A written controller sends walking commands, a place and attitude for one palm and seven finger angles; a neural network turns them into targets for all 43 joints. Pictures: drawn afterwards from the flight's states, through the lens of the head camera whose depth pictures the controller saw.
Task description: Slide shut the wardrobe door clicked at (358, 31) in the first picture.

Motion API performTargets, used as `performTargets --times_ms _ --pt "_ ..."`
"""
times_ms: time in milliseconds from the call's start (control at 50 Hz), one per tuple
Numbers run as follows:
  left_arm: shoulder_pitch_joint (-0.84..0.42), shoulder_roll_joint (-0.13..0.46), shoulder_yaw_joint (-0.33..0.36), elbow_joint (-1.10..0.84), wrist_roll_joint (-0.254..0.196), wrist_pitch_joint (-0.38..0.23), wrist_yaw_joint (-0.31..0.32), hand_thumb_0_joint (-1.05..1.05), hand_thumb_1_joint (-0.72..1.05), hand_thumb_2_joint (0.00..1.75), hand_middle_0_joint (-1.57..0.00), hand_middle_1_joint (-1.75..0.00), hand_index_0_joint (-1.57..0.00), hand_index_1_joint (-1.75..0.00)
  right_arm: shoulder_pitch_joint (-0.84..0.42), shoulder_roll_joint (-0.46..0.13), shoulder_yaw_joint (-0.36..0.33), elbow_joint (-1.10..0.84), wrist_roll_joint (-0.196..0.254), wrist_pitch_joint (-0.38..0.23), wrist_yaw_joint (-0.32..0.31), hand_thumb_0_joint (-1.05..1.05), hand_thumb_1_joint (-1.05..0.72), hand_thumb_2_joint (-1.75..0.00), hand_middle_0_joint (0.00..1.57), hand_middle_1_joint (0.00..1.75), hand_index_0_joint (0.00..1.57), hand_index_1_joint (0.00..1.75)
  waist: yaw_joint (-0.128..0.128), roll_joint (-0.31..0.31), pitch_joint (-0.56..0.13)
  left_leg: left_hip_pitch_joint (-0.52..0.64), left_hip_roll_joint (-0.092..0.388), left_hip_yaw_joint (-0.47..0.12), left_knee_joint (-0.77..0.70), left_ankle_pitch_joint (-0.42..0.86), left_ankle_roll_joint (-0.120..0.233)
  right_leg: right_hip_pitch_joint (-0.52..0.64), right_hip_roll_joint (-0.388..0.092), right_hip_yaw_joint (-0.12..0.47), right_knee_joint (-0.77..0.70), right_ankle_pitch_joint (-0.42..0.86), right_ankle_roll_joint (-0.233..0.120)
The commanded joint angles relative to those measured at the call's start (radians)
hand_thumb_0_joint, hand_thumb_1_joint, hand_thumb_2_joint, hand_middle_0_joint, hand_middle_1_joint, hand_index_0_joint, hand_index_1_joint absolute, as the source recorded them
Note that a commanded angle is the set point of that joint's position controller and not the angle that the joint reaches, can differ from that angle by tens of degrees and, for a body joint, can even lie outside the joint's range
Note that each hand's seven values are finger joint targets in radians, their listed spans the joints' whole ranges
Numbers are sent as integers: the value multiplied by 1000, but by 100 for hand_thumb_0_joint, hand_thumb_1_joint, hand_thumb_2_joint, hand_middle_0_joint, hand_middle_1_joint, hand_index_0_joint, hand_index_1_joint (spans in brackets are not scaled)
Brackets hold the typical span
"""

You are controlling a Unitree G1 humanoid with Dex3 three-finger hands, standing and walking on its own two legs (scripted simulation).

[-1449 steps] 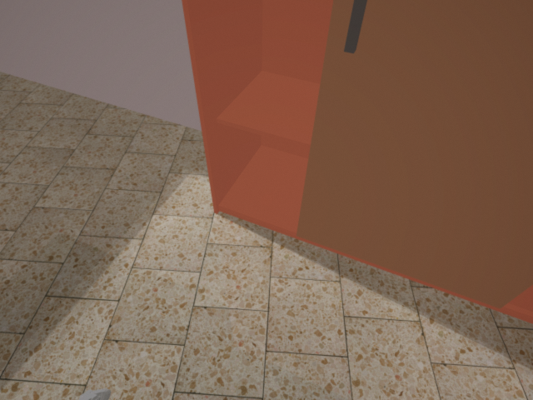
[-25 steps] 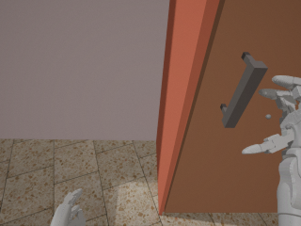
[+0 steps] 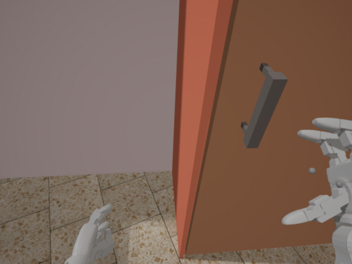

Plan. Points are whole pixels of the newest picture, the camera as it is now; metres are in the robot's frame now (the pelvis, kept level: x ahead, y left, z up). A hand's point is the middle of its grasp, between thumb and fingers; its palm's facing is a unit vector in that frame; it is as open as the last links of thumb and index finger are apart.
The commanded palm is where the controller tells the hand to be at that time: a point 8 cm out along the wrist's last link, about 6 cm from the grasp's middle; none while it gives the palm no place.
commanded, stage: slip the hand off the handle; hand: right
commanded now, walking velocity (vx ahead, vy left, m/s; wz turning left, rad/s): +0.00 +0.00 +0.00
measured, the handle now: (257, 107) +0.34 -0.15 +0.24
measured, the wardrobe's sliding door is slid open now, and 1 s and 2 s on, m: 0.01 0.01 0.01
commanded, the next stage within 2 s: draw the hand back to the body in 0.02 s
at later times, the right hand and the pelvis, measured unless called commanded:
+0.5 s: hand (321, 185) +0.19 -0.22 +0.20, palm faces +0.07 +0.99 -0.11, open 14.7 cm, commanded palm +0.15 -0.26 +0.21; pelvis +0.01 +0.01 +0.00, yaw +0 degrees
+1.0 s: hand (329, 192) +0.19 -0.24 +0.18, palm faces +0.44 +0.83 -0.35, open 12.2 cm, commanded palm +0.14 -0.28 +0.19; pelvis +0.00 +0.00 +0.01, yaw +0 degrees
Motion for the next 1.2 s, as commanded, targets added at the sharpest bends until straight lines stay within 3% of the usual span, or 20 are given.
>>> performTargets --times_ms 0,120,140,160,200,260,360,400,440,520,560,620,640,680,700,760,800,1040,1100,1180 --pt "-124 121 42 -170 4 -64 8 0 90 90 -20 -30 -20 -30 -91 -152 -80 -265 33 -59 12 0 55 -20 25 115 25 115 -3 -1 -89 -5 -50 18 -96 186 37 47 45 3 -102 158 -26" --pt "-120 123 44 -159 -2 -80 13 0 90 90 -20 -30 -20 -30 -130 -144 -73 -274 46 -67 20 0 55 -20 25 115 25 115 15 -10 -48 -52 -51 12 -106 132 35 31 48 8 -90 114 -24" --pt "-117 131 44 -167 -21 -70 13 0 90 90 -20 -30 -20 -30 -1 -210 -54 -202 -13 68 37 0 55 -20 25 115 25 115 -12 -77 -65 -22 -45 8 -106 111 40 22 35 1 -130 72 -27" --pt "-132 123 38 -196 -30 -59 18 0 90 90 -20 -30 -20 -30 -74 -175 -17 -312 -3 127 49 0 55 -20 25 115 25 115 -1 -89 -68 -8 -39 12 -120 122 37 36 44 1 -139 84 -33" --pt "-144 129 36 -204 -35 -58 37 0 90 90 -20 -30 -20 -30 -62 -252 -95 -313 0 223 47 0 55 -20 25 115 25 115 -11 -37 -68 6 -45 14 -137 124 33 41 45 2 -134 98 -40" --pt "-160 130 26 -225 -55 -61 50 0 90 90 -20 -30 -20 -30 -56 -286 -146 -353 39 340 78 0 55 -20 25 115 25 115 -17 -28 -108 25 -50 23 -145 164 33 81 45 1 -140 139 -42" --pt "-168 148 13 -216 -76 -103 68 0 90 90 -20 -30 -20 -30 -102 -301 -236 -269 157 455 144 0 55 -20 25 115 25 115 -13 18 -95 11 -63 28 -152 207 27 121 50 13 -133 172 -40" --pt "-166 149 9 -214 -78 -113 65 0 90 90 -20 -30 -20 -30 -116 -286 -214 -261 154 470 157 0 55 -20 25 115 25 115 -12 -17 -59 -5 -65 27 -157 194 28 121 51 10 -134 166 -39" --pt "-147 152 13 -208 -77 -120 59 0 90 90 -20 -30 -20 -30 -99 -271 -192 -223 145 479 161 0 55 -20 25 115 25 115 -3 13 -22 -33 -66 23 -171 156 22 109 50 11 -138 134 -42" --pt "-151 153 18 -224 -76 -118 51 0 90 90 -20 -30 -20 -30 -100 -288 -185 -269 109 481 163 0 55 -20 25 115 25 115 -4 -33 -25 -27 -61 16 -172 140 25 106 54 4 -138 131 -45" --pt "-150 153 21 -226 -75 -123 53 0 90 90 -20 -30 -20 -30 -118 -305 -201 -280 109 473 159 0 48 -24 25 111 25 111 -2 -11 -14 -34 -63 17 -182 110 22 106 52 8 -141 112 -46" --pt "-149 151 19 -223 -74 -126 57 0 90 90 -20 -30 -20 -30 -122 -322 -223 -284 103 454 147 0 37 -29 24 104 24 104 -4 -70 -8 -37 -63 13 -188 81 27 106 52 5 -141 101 -42" --pt "-174 109 36 -231 -20 -132 44 0 90 90 -20 -30 -20 -30 -161 -365 -230 -449 -79 293 -53 0 33 -31 24 102 24 102 -17 -58 113 -73 -59 -11 -257 71 24 39 56 -9 -143 92 -28" --pt "-141 104 39 -201 -10 -121 37 0 90 90 -20 -30 -20 -30 56 -226 -138 -287 -118 208 -169 0 26 -34 24 98 24 98 -1 14 112 -73 -39 -5 -245 20 27 51 38 -16 -140 46 -25" --pt "-129 107 50 -195 -8 -109 32 0 90 90 -20 -30 -20 -30 71 -242 -140 -310 -134 171 -198 0 22 -36 24 96 24 96 -3 27 83 -44 -33 -12 -252 16 29 57 40 -20 -145 48 -28" --pt "-123 107 64 -181 3 -95 30 0 90 90 -20 -30 -20 -30 78 -252 -137 -324 -172 91 -248 0 12 -41 24 89 24 89 3 -52 -1 -6 -20 -25 -244 31 31 106 40 -37 -154 59 -34" --pt "-115 110 71 -168 10 -91 30 0 90 90 -20 -30 -20 -30 85 -246 -122 -324 -192 60 -270 0 4 -44 23 85 23 85 8 -35 -8 15 -20 -18 -240 50 34 113 37 -32 -165 76 -36" --pt "-130 110 86 -150 17 -37 26 0 90 90 -20 -30 -20 -30 142 -235 -131 -247 -221 31 -292 0 -39 -65 22 60 22 60 -1 14 11 71 -27 6 -202 195 34 140 24 -23 -213 198 -36" --pt "-127 111 86 -151 19 -25 24 0 90 90 -20 -30 -20 -30 131 -247 -144 -263 -226 30 -295 0 -50 -71 21 53 21 53 -3 -33 0 90 -26 7 -200 202 38 144 27 -22 -223 210 -31" --pt "-122 107 89 -157 17 -9 19 0 90 90 -20 -30 -20 -30 161 -240 -151 -253 -221 37 -292 0 -65 -78 21 45 21 45 -3 -25 -5 95 -31 9 -196 238 38 149 22 -24 -224 245 -28"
